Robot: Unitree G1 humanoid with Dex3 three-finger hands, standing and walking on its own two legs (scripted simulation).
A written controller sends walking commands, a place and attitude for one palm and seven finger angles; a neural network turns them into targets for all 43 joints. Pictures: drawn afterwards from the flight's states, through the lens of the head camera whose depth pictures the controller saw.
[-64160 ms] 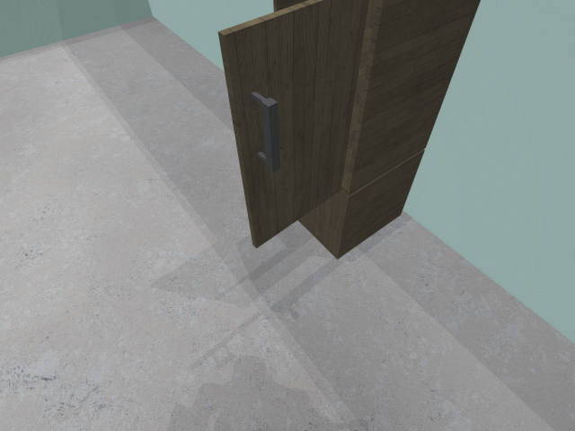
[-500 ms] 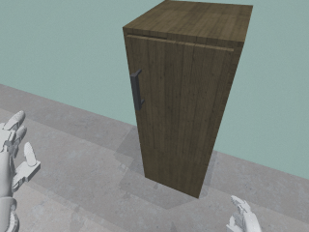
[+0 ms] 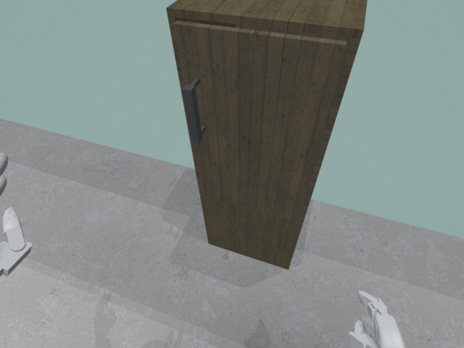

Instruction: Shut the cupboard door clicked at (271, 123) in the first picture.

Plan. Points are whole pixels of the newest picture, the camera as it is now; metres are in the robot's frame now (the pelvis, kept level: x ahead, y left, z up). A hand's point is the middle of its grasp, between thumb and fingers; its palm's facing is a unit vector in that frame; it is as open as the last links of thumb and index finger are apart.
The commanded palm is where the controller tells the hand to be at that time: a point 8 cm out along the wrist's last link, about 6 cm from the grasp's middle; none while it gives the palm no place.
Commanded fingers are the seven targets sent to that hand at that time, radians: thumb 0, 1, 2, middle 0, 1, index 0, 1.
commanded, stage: step back with the hand held close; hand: left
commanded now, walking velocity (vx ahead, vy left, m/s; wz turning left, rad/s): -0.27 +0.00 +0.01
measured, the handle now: (196, 111) +0.63 +0.13 +0.06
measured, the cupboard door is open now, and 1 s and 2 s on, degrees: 0 0 0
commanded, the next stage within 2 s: stop stepping back and stand still in 1.02 s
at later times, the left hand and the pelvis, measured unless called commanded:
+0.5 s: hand out of the picture +0.11 +0.27 +0.17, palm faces +0.53 -0.70 -0.47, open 7.4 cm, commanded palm +0.04 +0.30 +0.18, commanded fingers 0.00 0.90 0.90 -0.20 -0.30 -0.20 -0.30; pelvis -0.08 -0.01 -0.02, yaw +4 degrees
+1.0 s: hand out of the picture +0.02 +0.27 +0.17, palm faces +0.51 -0.76 -0.41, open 7.4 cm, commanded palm -0.05 +0.31 +0.18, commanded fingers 0.00 0.90 0.90 -0.20 -0.30 -0.20 -0.30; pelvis -0.16 -0.01 -0.01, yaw +5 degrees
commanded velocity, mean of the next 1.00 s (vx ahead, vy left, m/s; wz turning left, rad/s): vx -0.35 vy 0.00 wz -0.07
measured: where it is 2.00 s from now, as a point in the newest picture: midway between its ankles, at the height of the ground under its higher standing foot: outside the picture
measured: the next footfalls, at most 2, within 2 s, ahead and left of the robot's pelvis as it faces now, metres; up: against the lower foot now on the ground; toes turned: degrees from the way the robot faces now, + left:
right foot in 0.82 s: -0.11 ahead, -0.14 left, +0.00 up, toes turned +11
left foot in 0.96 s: -0.03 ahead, +0.10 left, +0.00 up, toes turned +8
